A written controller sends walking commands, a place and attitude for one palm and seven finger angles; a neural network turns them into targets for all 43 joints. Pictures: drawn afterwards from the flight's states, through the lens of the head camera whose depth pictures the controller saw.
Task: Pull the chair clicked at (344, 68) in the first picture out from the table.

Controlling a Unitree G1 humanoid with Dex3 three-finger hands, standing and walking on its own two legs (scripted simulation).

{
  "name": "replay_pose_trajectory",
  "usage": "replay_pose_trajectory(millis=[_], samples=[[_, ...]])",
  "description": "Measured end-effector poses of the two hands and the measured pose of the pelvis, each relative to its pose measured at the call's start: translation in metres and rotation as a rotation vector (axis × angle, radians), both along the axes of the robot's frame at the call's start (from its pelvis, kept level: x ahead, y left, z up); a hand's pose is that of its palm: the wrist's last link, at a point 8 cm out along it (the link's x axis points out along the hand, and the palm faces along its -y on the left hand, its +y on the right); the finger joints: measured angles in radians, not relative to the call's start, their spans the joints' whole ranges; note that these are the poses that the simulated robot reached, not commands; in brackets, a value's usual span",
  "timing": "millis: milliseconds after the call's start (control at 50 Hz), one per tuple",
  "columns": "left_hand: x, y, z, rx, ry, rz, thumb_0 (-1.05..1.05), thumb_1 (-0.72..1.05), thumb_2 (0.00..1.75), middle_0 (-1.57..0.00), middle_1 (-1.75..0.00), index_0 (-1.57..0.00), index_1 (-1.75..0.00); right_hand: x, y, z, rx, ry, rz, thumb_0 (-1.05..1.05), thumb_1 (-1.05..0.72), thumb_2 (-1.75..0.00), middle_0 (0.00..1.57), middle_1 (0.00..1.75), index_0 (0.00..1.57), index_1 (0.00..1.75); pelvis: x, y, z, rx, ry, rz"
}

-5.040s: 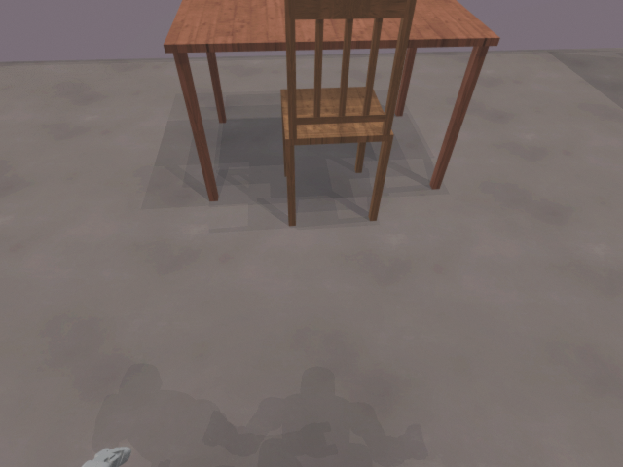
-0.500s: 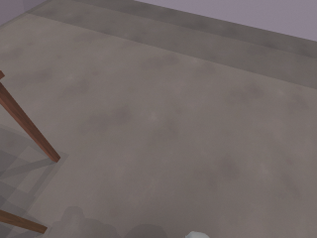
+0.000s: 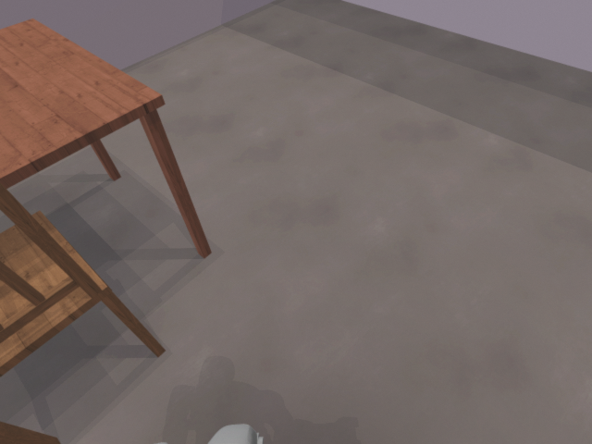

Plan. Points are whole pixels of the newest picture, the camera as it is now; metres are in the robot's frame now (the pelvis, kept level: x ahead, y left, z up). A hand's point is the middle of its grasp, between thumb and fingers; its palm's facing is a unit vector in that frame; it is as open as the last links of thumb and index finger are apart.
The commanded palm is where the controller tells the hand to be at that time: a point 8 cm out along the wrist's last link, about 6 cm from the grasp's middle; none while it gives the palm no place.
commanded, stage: turn to face it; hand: left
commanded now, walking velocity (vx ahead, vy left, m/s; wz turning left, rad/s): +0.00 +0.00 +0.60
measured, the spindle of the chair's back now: out of the picture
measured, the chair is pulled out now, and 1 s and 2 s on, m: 0.00 0.00 0.00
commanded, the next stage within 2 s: take the last steps up to it in 1.50 s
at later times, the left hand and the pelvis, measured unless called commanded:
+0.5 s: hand out of the picture +0.04 +0.28 -0.16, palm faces +0.30 -0.92 -0.27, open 7.3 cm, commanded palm none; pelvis -0.01 +0.04 +0.00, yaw +17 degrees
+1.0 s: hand out of the picture -0.08 +0.21 -0.16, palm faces +0.58 -0.77 -0.27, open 7.3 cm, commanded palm none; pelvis -0.01 +0.01 +0.00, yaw +36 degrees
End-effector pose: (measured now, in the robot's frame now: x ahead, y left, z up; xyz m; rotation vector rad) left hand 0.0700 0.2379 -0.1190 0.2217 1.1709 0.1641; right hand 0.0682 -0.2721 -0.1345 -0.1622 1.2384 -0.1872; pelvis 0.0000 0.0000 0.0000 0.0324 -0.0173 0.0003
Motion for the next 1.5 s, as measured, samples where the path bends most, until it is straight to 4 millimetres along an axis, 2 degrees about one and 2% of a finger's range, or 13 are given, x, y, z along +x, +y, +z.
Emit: replay_pose_trajectory(millis=[160, 260, 440, 580, 660, 780, 900, 980, 1080, 1160, 1220, 1340, 1500], samples=[[-0.074, 0.050, -0.036, -0.033, 0.115, 0.169, 0.00, 0.91, 0.90, -0.20, -0.30, -0.21, -0.30, 0.058, 0.051, 0.003, -0.047, -0.066, 0.194, 0.01, -0.91, -0.90, 0.20, 0.30, 0.19, 0.30, -0.008, 0.032, -0.017, -0.037, 0.030, 0.113], [-0.097, 0.078, -0.036, -0.023, 0.170, 0.243, 0.00, 0.91, 0.90, -0.20, -0.30, -0.20, -0.30, 0.069, 0.081, 0.017, -0.059, -0.100, 0.254, 0.00, -0.91, -0.90, 0.20, 0.30, 0.20, 0.30, -0.010, 0.044, -0.011, -0.052, 0.023, 0.155], [-0.067, 0.091, -0.012, 0.002, 0.023, 0.292, 0.00, 0.91, 0.90, -0.20, -0.30, -0.20, -0.29, 0.061, 0.094, 0.016, -0.038, -0.040, 0.308, 0.00, -0.90, -0.90, 0.21, 0.30, 0.20, 0.30, -0.008, 0.047, 0.000, -0.059, 0.022, 0.257], [-0.031, 0.071, 0.004, 0.035, -0.099, 0.303, 0.00, 0.91, 0.90, -0.20, -0.30, -0.20, -0.29, 0.054, 0.073, -0.005, -0.006, 0.026, 0.328, 0.01, -0.90, -0.90, 0.21, 0.30, 0.20, 0.30, -0.003, 0.026, -0.005, -0.038, 0.022, 0.341], [-0.027, 0.052, 0.011, 0.070, -0.156, 0.315, 0.00, 0.91, 0.90, -0.20, -0.30, -0.20, -0.30, 0.061, 0.055, -0.022, 0.014, 0.049, 0.346, 0.01, -0.90, -0.90, 0.21, 0.30, 0.20, 0.30, 0.001, 0.010, -0.012, -0.027, 0.012, 0.396], [-0.063, 0.029, 0.022, 0.071, -0.127, 0.407, 0.00, 0.91, 0.90, -0.20, -0.30, -0.21, -0.30, 0.084, 0.049, -0.017, 0.022, 0.065, 0.429, 0.01, -0.91, -0.90, 0.20, 0.30, 0.20, 0.30, 0.003, 0.000, -0.001, 0.005, -0.004, 0.490], [-0.118, 0.013, 0.012, 0.043, -0.052, 0.529, 0.00, 0.91, 0.90, -0.20, -0.30, -0.21, -0.30, 0.109, 0.065, -0.010, 0.004, 0.067, 0.535, 0.01, -0.91, -0.90, 0.20, 0.30, 0.19, 0.30, 0.000, 0.001, 0.001, 0.008, -0.009, 0.574], [-0.167, 0.007, -0.001, 0.010, 0.020, 0.616, 0.00, 0.91, 0.90, -0.20, -0.30, -0.21, -0.30, 0.129, 0.094, -0.005, -0.012, 0.039, 0.625, 0.01, -0.91, -0.90, 0.20, 0.30, 0.19, 0.30, -0.008, 0.008, -0.002, -0.003, -0.009, 0.622], [-0.233, 0.009, -0.029, -0.040, 0.105, 0.733, 0.00, 0.91, 0.90, -0.20, -0.30, -0.21, -0.30, 0.153, 0.151, 0.003, -0.033, -0.057, 0.754, 0.01, -0.91, -0.90, 0.20, 0.30, 0.19, 0.30, -0.022, 0.028, -0.014, -0.037, -0.010, 0.684], [-0.271, 0.014, -0.044, -0.069, 0.169, 0.800, 0.00, 0.91, 0.90, -0.20, -0.30, -0.21, -0.30, 0.157, 0.190, 0.015, -0.036, -0.138, 0.825, 0.01, -0.91, -0.90, 0.20, 0.30, 0.20, 0.30, -0.034, 0.040, -0.018, -0.042, -0.018, 0.706], [-0.279, 0.020, -0.038, -0.081, 0.166, 0.823, 0.00, 0.91, 0.90, -0.20, -0.30, -0.20, -0.29, 0.150, 0.206, 0.026, -0.040, -0.155, 0.847, 0.00, -0.91, -0.90, 0.20, 0.30, 0.20, 0.30, -0.040, 0.047, -0.009, -0.060, -0.027, 0.728], [-0.273, 0.034, -0.025, -0.072, 0.074, 0.845, 0.00, 0.91, 0.90, -0.20, -0.30, -0.20, -0.29, 0.129, 0.220, 0.031, -0.024, -0.129, 0.872, 0.00, -0.91, -0.90, 0.20, 0.30, 0.20, 0.30, -0.048, 0.054, 0.003, -0.070, -0.034, 0.774], [-0.254, 0.039, -0.015, -0.041, 0.007, 0.856, 0.00, 0.91, 0.90, -0.20, -0.30, -0.20, -0.30, 0.098, 0.205, 0.016, 0.002, -0.040, 0.855, 0.00, -0.90, -0.90, 0.21, 0.30, 0.20, 0.30, -0.047, 0.052, 0.003, -0.049, -0.025, 0.821]])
